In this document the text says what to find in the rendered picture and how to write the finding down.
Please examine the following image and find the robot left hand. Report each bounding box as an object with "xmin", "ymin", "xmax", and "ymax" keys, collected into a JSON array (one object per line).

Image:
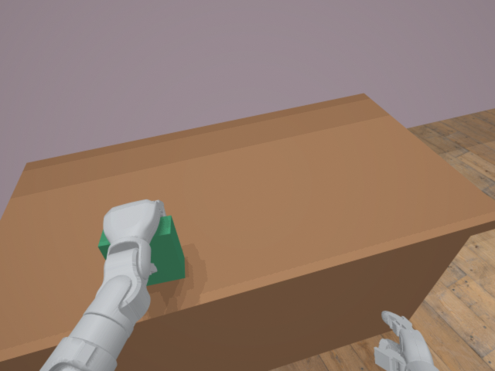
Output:
[{"xmin": 103, "ymin": 199, "xmax": 166, "ymax": 275}]

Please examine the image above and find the robot right hand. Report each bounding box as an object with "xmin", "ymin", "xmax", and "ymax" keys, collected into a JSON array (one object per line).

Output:
[{"xmin": 374, "ymin": 311, "xmax": 434, "ymax": 371}]

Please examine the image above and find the sponge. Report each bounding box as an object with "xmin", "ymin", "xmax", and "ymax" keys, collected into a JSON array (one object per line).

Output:
[{"xmin": 98, "ymin": 216, "xmax": 185, "ymax": 286}]

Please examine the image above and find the table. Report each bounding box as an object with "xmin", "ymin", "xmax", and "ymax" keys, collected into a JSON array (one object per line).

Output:
[{"xmin": 0, "ymin": 94, "xmax": 495, "ymax": 371}]

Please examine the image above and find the robot left forearm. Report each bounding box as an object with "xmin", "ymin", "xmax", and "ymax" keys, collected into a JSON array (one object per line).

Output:
[{"xmin": 40, "ymin": 237, "xmax": 151, "ymax": 371}]

